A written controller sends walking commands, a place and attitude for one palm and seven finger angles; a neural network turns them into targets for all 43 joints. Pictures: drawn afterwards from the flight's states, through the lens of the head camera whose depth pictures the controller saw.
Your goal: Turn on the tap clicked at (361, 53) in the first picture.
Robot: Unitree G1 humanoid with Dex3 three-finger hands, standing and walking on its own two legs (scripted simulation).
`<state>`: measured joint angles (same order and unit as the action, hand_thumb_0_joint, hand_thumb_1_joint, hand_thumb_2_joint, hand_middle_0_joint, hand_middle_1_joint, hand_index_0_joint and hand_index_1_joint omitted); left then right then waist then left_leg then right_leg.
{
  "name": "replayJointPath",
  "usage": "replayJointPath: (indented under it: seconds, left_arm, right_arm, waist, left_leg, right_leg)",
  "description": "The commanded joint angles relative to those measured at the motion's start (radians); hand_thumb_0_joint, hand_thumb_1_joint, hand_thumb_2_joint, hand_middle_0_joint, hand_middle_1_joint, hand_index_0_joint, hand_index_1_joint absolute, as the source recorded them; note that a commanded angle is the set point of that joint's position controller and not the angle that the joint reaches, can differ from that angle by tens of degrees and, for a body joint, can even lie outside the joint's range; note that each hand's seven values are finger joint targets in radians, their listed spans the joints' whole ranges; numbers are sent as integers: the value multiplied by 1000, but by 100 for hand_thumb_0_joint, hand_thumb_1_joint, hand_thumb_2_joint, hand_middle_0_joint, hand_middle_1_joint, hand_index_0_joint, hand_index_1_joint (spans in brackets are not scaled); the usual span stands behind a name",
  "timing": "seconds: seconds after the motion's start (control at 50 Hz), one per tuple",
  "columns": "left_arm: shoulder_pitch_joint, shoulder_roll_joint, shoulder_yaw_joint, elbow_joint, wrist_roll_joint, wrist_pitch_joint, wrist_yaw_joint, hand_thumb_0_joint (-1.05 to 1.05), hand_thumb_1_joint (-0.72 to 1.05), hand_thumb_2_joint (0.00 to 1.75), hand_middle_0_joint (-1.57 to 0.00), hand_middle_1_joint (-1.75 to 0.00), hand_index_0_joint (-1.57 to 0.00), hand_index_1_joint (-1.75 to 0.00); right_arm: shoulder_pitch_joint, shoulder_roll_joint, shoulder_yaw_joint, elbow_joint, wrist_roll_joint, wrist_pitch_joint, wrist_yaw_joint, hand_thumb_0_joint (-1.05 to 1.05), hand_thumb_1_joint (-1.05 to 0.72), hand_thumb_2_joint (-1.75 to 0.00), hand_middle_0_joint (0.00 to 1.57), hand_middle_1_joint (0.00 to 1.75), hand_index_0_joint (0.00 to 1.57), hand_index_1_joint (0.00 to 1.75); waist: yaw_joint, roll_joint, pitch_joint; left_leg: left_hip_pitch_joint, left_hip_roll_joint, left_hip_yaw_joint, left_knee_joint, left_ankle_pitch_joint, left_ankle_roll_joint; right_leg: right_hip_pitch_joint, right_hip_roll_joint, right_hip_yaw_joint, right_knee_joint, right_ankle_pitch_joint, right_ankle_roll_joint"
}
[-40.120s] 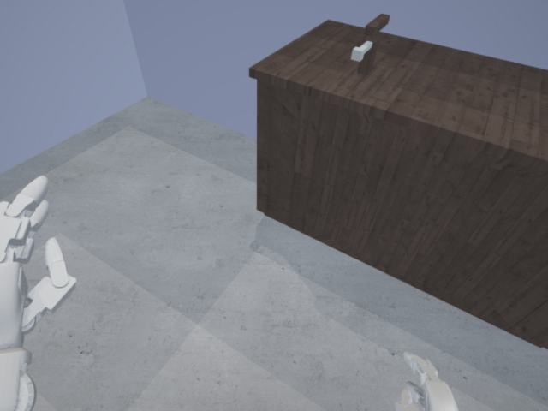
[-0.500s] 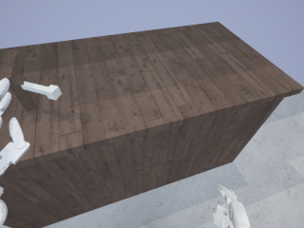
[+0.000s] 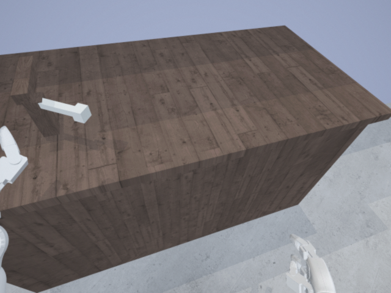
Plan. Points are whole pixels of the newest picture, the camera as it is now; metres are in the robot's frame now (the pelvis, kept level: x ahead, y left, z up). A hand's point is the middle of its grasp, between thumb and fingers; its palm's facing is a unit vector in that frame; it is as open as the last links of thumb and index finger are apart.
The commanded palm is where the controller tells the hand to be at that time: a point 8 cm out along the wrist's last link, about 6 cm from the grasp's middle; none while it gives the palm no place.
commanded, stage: come to a stop and stand still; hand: left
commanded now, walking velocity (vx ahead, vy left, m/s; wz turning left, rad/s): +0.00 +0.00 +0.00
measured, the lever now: (81, 113) +0.42 +0.30 +0.12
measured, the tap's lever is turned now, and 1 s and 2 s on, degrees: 55 55 55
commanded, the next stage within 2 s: look again from close up in 1.04 s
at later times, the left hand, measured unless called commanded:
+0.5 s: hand (25, 185) +0.22 +0.28 +0.16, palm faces +0.45 -0.84 -0.31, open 7.4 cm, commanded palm +0.16 +0.31 +0.18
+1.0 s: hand (46, 172) +0.24 +0.26 +0.16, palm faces +0.42 -0.83 -0.35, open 7.4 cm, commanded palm +0.18 +0.29 +0.18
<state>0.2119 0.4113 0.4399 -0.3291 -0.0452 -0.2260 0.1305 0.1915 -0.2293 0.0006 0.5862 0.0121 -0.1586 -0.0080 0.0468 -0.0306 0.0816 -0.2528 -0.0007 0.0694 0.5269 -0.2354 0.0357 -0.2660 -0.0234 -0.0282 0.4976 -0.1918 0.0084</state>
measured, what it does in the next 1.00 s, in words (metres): stands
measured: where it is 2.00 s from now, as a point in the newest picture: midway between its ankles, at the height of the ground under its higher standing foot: outside the picture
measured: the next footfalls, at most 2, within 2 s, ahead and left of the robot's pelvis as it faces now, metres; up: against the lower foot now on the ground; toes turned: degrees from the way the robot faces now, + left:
none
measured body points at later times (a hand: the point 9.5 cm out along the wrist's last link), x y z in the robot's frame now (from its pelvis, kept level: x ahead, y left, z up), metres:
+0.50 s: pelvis +0.00 +0.02 +0.00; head -0.01 +0.04 +0.45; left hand +0.19 +0.32 +0.18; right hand +0.18 -0.18 -0.07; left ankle +0.03 +0.09 -0.73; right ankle +0.05 -0.13 -0.73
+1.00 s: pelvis +0.03 +0.00 +0.01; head +0.05 +0.02 +0.46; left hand +0.21 +0.30 +0.18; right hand +0.23 -0.21 -0.06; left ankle +0.03 +0.09 -0.73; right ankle +0.05 -0.13 -0.73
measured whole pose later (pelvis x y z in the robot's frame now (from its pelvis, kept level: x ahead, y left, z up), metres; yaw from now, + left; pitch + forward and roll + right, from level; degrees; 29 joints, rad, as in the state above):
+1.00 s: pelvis +0.03 +0.00 +0.01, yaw +2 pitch -1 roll -1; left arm 0.42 0.34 0.34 -0.44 -0.04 -0.18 0.11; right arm 0.19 -0.21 0.02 0.57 0.01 -0.10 -0.04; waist 0.04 -0.01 0.05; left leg -0.18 -0.01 0.04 0.43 -0.23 0.04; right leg -0.16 0.01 0.02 0.36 -0.18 0.01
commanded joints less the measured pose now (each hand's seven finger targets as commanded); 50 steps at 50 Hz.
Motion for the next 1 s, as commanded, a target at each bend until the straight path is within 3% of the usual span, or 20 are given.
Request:
replayJointPath:
  seconds: [0.0,0.04,0.06,0.1,0.16,0.2,0.24,0.34,0.36,0.44,0.46,0.5,0.66,0.7,0.76,0.84,0.86,0.98]
  left_arm:
    - [123,99,-11,-278,8,-62,-12,0,90,90,-20,-30,-20,-30]
    - [75,143,52,-293,12,-67,-6,0,90,90,-20,-30,-20,-30]
    - [36,214,120,-332,13,-71,4,0,90,90,-20,-30,-20,-30]
    - [22,157,93,-304,12,-79,-2,0,90,90,-20,-30,-20,-30]
    - [-31,136,66,-320,17,-81,-8,0,90,90,-20,-30,-20,-30]
    - [-37,87,13,-286,26,-76,-12,0,90,90,-20,-30,-20,-30]
    - [-29,57,-22,-250,35,-66,-15,0,90,90,-20,-30,-20,-30]
    - [-34,49,-46,-231,47,-55,-13,0,90,90,-20,-30,-20,-30]
    - [-42,77,-22,-251,48,-54,-12,0,90,90,-20,-30,-20,-30]
    - [-19,75,-17,-257,44,-63,-12,0,90,90,-20,-30,-20,-30]
    - [-22,107,11,-277,41,-62,-11,0,90,90,-20,-30,-20,-30]
    - [5,80,-6,-258,35,-62,-13,0,90,90,-20,-30,-20,-30]
    - [101,106,20,-294,13,-51,-10,0,90,90,-20,-30,-20,-30]
    - [107,86,0,-306,8,-46,-12,0,90,90,-20,-30,-20,-30]
    - [130,112,23,-311,3,-35,-8,0,90,90,-20,-30,-20,-30]
    - [138,102,12,-315,-2,-28,-5,0,90,90,-20,-30,-20,-30]
    - [133,113,19,-334,-2,-24,-3,0,90,90,-20,-30,-20,-30]
    - [123,92,-2,-312,-6,-13,1,0,90,90,-20,-30,-20,-30]
  right_arm:
    - [-85,-103,-33,-196,12,-55,14,0,-90,-90,20,30,20,30]
    - [-82,-101,-30,-207,12,-52,4,0,-90,-90,20,30,20,30]
    - [-90,-102,-28,-208,8,-50,-3,0,-90,-90,20,30,20,30]
    - [-77,-87,-25,-211,2,-53,-8,0,-90,-90,20,30,20,30]
    - [-78,-88,-21,-202,-2,-64,-7,0,-90,-90,20,30,20,30]
    - [-65,-86,-17,-188,-2,-70,-4,0,-90,-90,20,30,20,30]
    - [-58,-88,-19,-174,0,-73,1,0,-90,-90,20,30,20,30]
    - [-60,-86,-16,-158,-5,-69,0,0,-90,-90,20,30,20,30]
    - [-71,-85,-17,-160,-6,-68,-4,0,-90,-90,20,30,20,30]
    - [-66,-82,-17,-162,-11,-61,-9,0,-90,-90,20,30,20,30]
    - [-75,-82,-16,-165,-13,-61,-11,0,-90,-90,20,30,20,30]
    - [-70,-79,-15,-168,-13,-56,-14,0,-90,-90,20,30,20,30]
    - [-73,-88,-26,-173,-12,-43,-19,0,-90,-90,20,30,20,30]
    - [-65,-90,-30,-174,-9,-32,-21,0,-90,-90,20,30,20,30]
    - [-80,-92,-29,-176,-7,-21,-25,0,-90,-90,20,30,20,30]
    - [-71,-92,-33,-177,-4,-5,-30,0,-90,-90,20,30,20,30]
    - [-87,-93,-32,-177,-3,-5,-32,0,-90,-90,20,30,20,30]
    - [-80,-90,-29,-174,-3,9,-37,0,-90,-90,20,30,20,30]
  waist:
    - [4,128,-116]
    - [-1,99,-91]
    - [-1,125,-92]
    - [-7,141,-116]
    - [-13,179,-110]
    - [-15,173,-93]
    - [-15,126,-89]
    - [-14,110,-76]
    - [-14,128,-73]
    - [-14,98,-92]
    - [-14,114,-91]
    - [-14,95,-104]
    - [-12,86,-188]
    - [-16,80,-207]
    - [-13,84,-210]
    - [-16,66,-210]
    - [-16,85,-210]
    - [-18,64,-187]
  left_leg:
    - [-148,146,-155,-283,-141,3]
    - [-204,157,-162,-320,-287,15]
    - [-185,158,-160,-333,-293,15]
    - [-166,155,-153,-316,-296,19]
    - [-136,151,-137,-317,-344,11]
    - [-150,150,-142,-318,-368,9]
    - [-146,139,-131,-304,-375,5]
    - [-101,120,-140,-304,-342,-10]
    - [-77,111,-129,-304,-323,-14]
    - [-65,82,-123,-278,-257,-18]
    - [-37,75,-112,-274,-222,-25]
    - [-34,68,-109,-262,-178,-26]
    - [80,38,-71,-176,147,-43]
    - [91,38,-73,-162,212,-46]
    - [109,38,-67,-151,245,-45]
    - [113,41,-71,-151,240,-40]
    - [126,40,-65,-143,252,-40]
    - [101,48,-71,-166,183,-34]
  right_leg:
    - [162,-3,14,29,-83,-16]
    - [172,5,8,44,-114,-13]
    - [169,12,-1,51,-107,-10]
    - [180,6,-2,44,-90,-16]
    - [163,13,3,27,-92,-18]
    - [169,15,7,18,-92,-18]
    - [165,20,21,-5,-96,-18]
    - [126,25,53,-72,-93,-16]
    - [110,30,57,-93,-87,-16]
    - [131,26,79,-138,-64,-22]
    - [113,28,78,-150,-52,-22]
    - [136,26,76,-156,-22,-22]
    - [155,13,69,-152,200,-25]
    - [173,9,68,-141,251,-24]
    - [169,5,64,-144,280,-22]
    - [173,1,70,-148,284,-21]
    - [164,-1,73,-150,295,-23]
    - [170,-4,67,-162,235,-17]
